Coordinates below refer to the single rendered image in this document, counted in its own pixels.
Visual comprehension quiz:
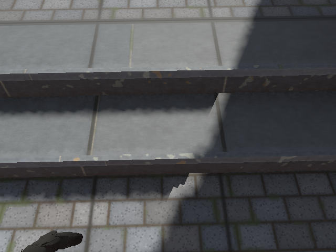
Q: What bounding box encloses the robot left hand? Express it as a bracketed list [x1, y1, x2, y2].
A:
[21, 230, 83, 252]

